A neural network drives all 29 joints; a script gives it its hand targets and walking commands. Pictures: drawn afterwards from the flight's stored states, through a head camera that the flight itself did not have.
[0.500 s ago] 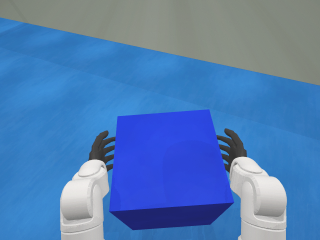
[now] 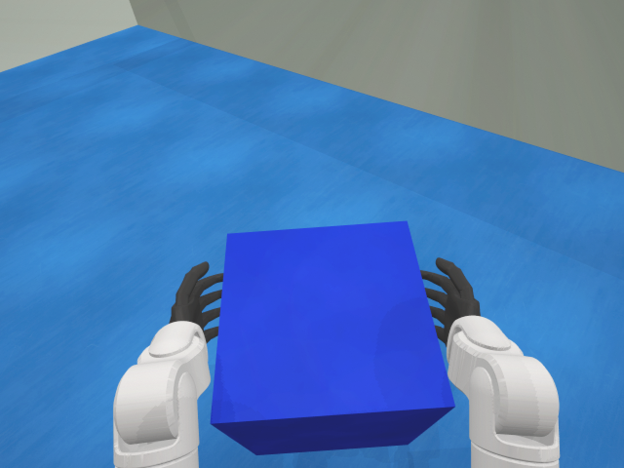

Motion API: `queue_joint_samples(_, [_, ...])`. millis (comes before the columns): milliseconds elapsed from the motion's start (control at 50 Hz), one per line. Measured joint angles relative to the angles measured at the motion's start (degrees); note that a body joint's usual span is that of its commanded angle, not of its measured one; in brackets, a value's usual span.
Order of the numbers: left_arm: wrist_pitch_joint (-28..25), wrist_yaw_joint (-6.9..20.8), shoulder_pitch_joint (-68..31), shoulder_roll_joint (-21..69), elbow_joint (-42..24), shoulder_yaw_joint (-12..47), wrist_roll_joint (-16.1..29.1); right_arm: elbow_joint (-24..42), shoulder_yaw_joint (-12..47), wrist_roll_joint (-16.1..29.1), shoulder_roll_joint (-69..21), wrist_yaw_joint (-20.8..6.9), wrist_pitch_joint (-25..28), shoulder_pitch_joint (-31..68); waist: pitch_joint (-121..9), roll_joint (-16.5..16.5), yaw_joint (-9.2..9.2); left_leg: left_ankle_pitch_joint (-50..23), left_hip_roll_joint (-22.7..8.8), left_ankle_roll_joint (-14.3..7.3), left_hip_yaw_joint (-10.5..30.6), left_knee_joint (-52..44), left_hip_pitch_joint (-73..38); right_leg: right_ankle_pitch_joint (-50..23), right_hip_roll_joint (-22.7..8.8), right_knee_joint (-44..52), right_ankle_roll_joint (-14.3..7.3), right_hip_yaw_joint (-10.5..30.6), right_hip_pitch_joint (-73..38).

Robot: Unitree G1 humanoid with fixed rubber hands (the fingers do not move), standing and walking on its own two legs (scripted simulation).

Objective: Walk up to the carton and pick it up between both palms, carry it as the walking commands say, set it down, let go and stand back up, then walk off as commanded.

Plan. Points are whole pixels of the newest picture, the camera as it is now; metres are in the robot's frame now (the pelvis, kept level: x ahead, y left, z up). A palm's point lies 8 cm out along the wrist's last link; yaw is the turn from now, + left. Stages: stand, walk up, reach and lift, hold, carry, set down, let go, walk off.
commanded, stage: carry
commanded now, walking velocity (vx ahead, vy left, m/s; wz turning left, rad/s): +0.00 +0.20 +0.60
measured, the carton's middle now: (325, 348) +0.26 +0.00 +0.03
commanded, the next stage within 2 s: none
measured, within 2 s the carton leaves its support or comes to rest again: neither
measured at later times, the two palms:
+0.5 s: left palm out of the picture +0.15 +0.43 +0.08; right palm (197, 356) +0.23 +0.14 +0.08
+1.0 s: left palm out of the picture -0.02 +0.68 +0.07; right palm out of the picture +0.15 +0.43 +0.07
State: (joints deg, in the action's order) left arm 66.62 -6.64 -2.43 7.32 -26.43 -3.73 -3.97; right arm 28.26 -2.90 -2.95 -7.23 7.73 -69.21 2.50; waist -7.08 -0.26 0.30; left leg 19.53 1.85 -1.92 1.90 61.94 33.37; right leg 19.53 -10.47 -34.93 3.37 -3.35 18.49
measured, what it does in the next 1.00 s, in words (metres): steps to the left, turning left: left foot, then right foot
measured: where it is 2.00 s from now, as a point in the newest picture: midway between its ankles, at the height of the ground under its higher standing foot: outside the picture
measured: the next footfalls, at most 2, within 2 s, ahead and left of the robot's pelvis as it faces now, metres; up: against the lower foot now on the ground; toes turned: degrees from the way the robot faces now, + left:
left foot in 0.16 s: +0.07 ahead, +0.26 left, +0.00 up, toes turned +8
right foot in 0.44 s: +0.01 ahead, +0.11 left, +0.00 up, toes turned +12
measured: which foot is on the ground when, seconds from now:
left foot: up 0.00-0.14, down 0.16-0.46, up 0.48-0.76, down 0.78-1.00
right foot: down 0.00-0.16, up 0.18-0.42, down 0.44-0.76, up 0.78-1.00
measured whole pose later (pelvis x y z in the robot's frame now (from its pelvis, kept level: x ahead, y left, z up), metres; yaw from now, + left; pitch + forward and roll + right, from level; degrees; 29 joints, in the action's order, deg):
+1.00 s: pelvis -0.14 +0.41 -0.02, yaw +34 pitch +5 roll +1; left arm 66.4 -6.7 -2.5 7.3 -29.3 -4.0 -3.7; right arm 30.3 -2.1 -2.9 -7.3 7.6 -67.9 2.5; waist -2.3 0.1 0.2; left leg 8.6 7.9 -3.4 3.6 34.6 30.4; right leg 33.1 -2.1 -47.6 7.8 -4.7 26.3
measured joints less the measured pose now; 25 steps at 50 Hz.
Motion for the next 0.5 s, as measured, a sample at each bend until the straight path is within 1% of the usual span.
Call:
queue_joint_samples(40, [-0.03, 0.06, -0.19, 0.00, 0.00, -0.10, 0.00, 0.16, -0.01, 0.00, 0.01, 0.16, -0.14, 0.30, -0.05, 0.03, 0.00, 0.26, -2.05, 0.61, 0.00, -1.96, -0.05, -0.15, -2.56, 0.00, 1.90, -0.50, -0.01])
queue_joint_samples(120, [0.32, 0.18, -0.23, 0.01, -0.04, -0.24, 0.00, 0.39, -0.09, 0.00, 0.02, 0.46, -1.25, 1.10, 0.00, -0.08, 0.03, 0.81, -4.45, 0.79, -0.79, -12.99, -1.32, -0.02, -6.77, -0.77, 5.43, -2.78, 0.05])
queue_joint_samples(140, [0.35, 0.18, -0.36, 0.02, -0.11, -0.32, 0.00, 0.40, -0.20, 0.00, 0.02, 0.49, -1.52, 1.58, 0.29, -0.26, 0.05, 0.52, -4.45, 0.79, -1.38, -16.70, -2.45, 0.42, -7.87, -2.16, 5.80, -3.05, 0.39])
queue_joint_samples(160, [0.35, 0.17, -0.61, 0.02, -0.24, -0.42, -0.01, 0.41, -0.34, 0.01, -0.01, 0.49, -1.70, 2.17, 0.45, -0.23, 0.05, -1.83, -4.14, 1.08, -1.55, -20.63, -3.80, 1.18, -8.93, -4.89, 5.79, -3.10, 1.36])
queue_joint_samples(180, [0.49, 0.19, -1.13, -0.05, -0.21, -0.77, -0.01, 0.17, -0.32, 0.01, -0.10, 0.50, -1.63, 2.53, 1.35, -1.12, 0.06, -4.63, -2.92, 2.21, -1.70, -20.15, -3.41, 3.73, -10.24, -9.36, 5.69, -2.49, 2.74])
queue_joint_samples(200, [0.75, 0.21, -1.06, -0.07, -0.20, -1.09, 0.00, -0.35, -0.12, 0.02, -0.15, 0.50, -1.57, 2.56, 2.42, -1.42, 0.04, -4.61, -2.08, 2.50, -1.41, -18.37, -2.67, 9.17, -9.45, -15.43, 5.68, -1.64, 4.61])
queue_joint_samples(220, [1.08, 0.18, -0.74, -0.06, -0.22, -1.21, 0.01, -0.78, 0.08, 0.03, -0.16, 0.47, -1.55, 2.27, 3.54, -1.34, 0.00, -4.24, -1.68, 2.35, -0.90, -18.00, -2.55, 13.62, -7.24, -21.44, 5.69, -1.25, 6.56])
queue_joint_samples(240, [1.33, 0.13, -0.38, -0.05, -0.25, -1.08, 0.02, -0.86, 0.15, 0.05, -0.14, 0.40, -1.55, 1.76, 4.25, -1.07, 0.00, -4.32, -1.41, 1.95, -0.26, -18.70, -2.54, 15.48, -4.43, -26.22, 5.68, -1.25, 8.50])
queue_joint_samples(260, [1.57, 0.04, -0.12, -0.04, -0.28, -0.86, 0.02, -0.85, 0.16, 0.06, -0.13, 0.28, -1.50, 1.21, 4.43, -1.06, -0.02, -4.97, -0.92, 1.43, 0.16, -20.10, -2.52, 15.65, -1.79, -29.17, 5.67, -1.20, 10.30])
queue_joint_samples(300, [1.35, -0.05, 0.06, -0.03, -0.33, -0.70, 0.02, -0.79, 0.16, 0.06, -0.12, 0.15, -1.24, 1.05, 4.39, -1.12, -0.07, -7.34, 0.72, 0.22, 0.27, -23.32, -2.55, 15.46, 2.10, -30.00, 5.65, -1.06, 12.54])
queue_joint_samples(360, [-0.05, -0.08, -0.35, -0.02, -0.60, -0.59, 0.04, -0.38, 0.14, 0.06, -0.11, -0.03, 0.41, 0.98, 4.00, -1.00, -0.13, -10.17, 4.28, -1.85, 0.20, -26.79, -2.54, 14.49, 5.76, -24.54, 5.05, -0.94, 12.03])
queue_joint_samples(420, [-1.16, -0.07, -0.50, 0.00, -1.11, -0.47, 0.09, 0.28, 0.14, 0.06, -0.11, -0.20, 1.53, 1.00, 2.84, -0.34, -0.15, -12.50, 7.53, -3.77, 0.20, -29.50, -2.54, 13.30, 8.65, -14.62, 4.16, -0.88, 9.09])
queue_joint_samples(440, [-1.32, -0.06, -0.31, -0.01, -1.13, -0.42, 0.10, 0.28, 0.15, 0.06, -0.12, -0.23, 1.58, 0.95, 2.16, -0.03, -0.18, -13.19, 8.52, -4.14, 0.18, -30.29, -2.53, 12.05, 9.32, -9.74, 3.60, -0.82, 7.33])
queue_joint_samples(460, [-1.57, -0.05, 0.18, 0.01, -1.11, -0.24, 0.10, 0.26, 0.14, 0.06, -0.10, -0.26, 1.57, 0.80, 1.63, 1.12, -0.15, -13.65, 9.01, -4.25, 0.40, -30.74, -2.61, 6.89, 9.60, -5.75, 1.03, -0.86, 6.05])
queue_joint_samples(480, [-1.73, -0.04, 1.00, 0.03, -1.07, 0.00, 0.10, 0.24, 0.26, 0.07, -0.07, -0.31, 1.50, 0.21, 1.13, 2.40, -0.15, -12.28, 9.20, -3.92, 0.49, -30.30, -2.73, 1.73, 9.47, -3.46, -0.89, -1.13, 5.03])
queue_joint_samples(500, [-1.51, -0.04, 1.64, 0.04, -1.04, 0.19, 0.11, 0.26, 0.49, 0.07, -0.08, -0.33, 1.45, -0.75, 0.72, 2.35, -0.17, -7.21, 9.74, -2.81, 0.38, -27.20, -2.47, 0.06, 8.57, -2.63, -2.20, -1.08, 4.09])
